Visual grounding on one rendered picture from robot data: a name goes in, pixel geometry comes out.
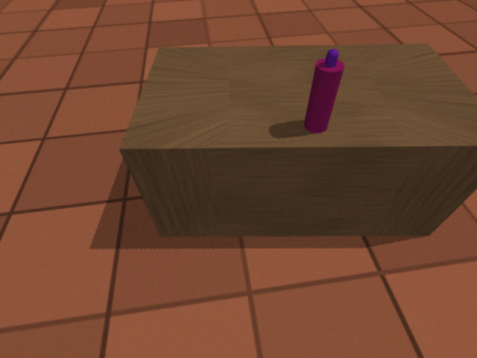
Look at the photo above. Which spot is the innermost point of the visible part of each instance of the bottle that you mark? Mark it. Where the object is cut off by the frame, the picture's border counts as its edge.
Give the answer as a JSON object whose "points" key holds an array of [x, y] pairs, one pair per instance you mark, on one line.
{"points": [[325, 84]]}

